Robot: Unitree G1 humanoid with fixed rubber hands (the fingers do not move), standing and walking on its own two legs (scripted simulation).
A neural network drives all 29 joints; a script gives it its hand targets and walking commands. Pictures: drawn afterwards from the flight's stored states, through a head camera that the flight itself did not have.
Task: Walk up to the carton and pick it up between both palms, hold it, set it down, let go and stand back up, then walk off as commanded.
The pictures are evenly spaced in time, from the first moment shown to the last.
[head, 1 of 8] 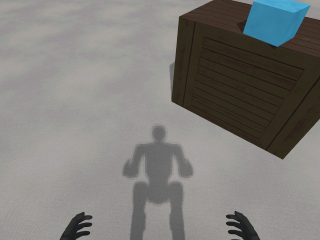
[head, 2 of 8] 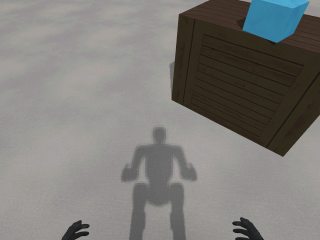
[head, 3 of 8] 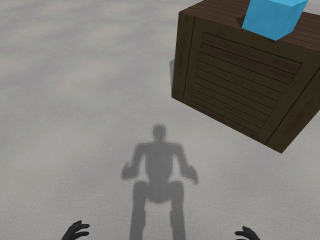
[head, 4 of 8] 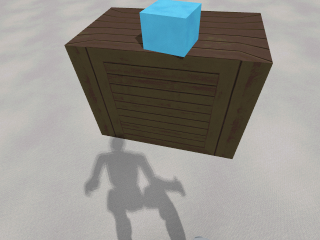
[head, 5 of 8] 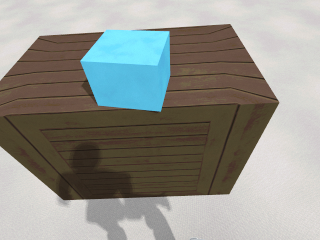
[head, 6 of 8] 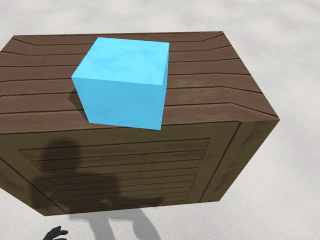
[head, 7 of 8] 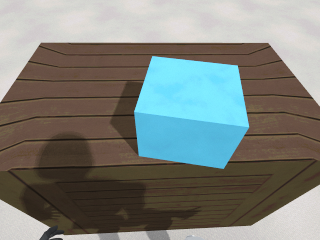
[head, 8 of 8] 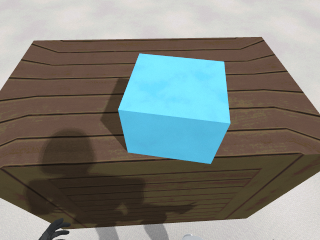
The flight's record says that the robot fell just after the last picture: no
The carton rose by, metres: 0.00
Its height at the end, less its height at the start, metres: +0.00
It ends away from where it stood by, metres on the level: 0.00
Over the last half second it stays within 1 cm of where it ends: yes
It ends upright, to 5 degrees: yes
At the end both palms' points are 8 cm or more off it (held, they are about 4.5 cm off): yes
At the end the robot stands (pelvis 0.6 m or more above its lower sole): yes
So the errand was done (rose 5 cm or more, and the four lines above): no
